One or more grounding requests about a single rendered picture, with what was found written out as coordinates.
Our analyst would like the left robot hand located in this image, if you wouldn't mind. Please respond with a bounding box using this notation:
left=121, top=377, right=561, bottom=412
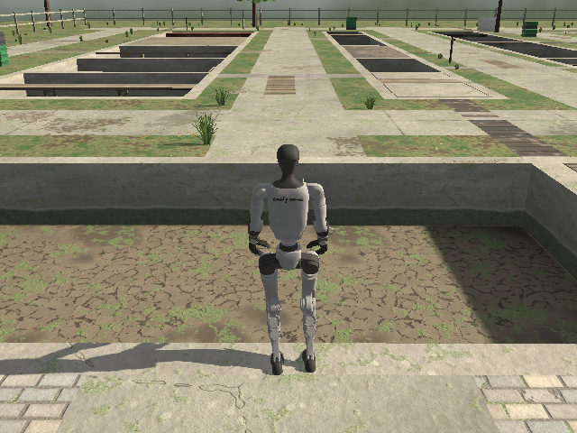
left=249, top=239, right=270, bottom=255

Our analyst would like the humanoid robot head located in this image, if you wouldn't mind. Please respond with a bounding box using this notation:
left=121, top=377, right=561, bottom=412
left=272, top=144, right=304, bottom=189

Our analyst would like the humanoid robot torso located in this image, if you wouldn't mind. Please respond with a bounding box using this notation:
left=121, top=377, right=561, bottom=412
left=267, top=179, right=309, bottom=271

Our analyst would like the right robot upper arm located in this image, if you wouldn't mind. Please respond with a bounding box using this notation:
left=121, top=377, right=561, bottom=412
left=307, top=183, right=327, bottom=233

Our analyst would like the right robot forearm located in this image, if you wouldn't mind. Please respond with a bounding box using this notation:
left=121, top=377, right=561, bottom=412
left=316, top=220, right=329, bottom=245

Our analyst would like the left robot upper arm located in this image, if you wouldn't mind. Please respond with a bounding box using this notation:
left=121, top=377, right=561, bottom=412
left=250, top=183, right=270, bottom=232

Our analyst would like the right robot hand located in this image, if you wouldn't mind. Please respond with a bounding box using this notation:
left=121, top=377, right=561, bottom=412
left=307, top=240, right=328, bottom=255

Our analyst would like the left robot forearm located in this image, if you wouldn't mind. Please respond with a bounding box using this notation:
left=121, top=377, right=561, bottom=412
left=248, top=219, right=261, bottom=244

